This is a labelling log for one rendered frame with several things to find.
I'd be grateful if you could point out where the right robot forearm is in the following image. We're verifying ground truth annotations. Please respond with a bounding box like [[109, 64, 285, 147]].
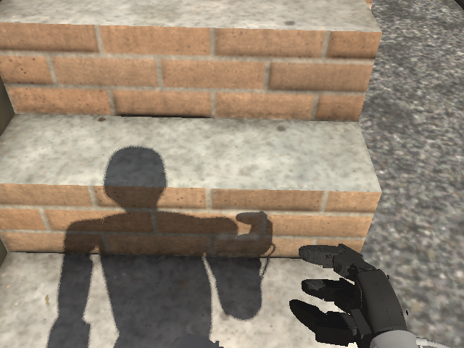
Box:
[[370, 330, 423, 348]]

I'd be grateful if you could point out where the robot right hand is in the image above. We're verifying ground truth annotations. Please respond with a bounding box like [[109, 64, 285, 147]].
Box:
[[289, 244, 408, 348]]

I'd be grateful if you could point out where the robot left thigh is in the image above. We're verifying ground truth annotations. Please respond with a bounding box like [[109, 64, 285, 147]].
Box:
[[173, 333, 224, 348]]

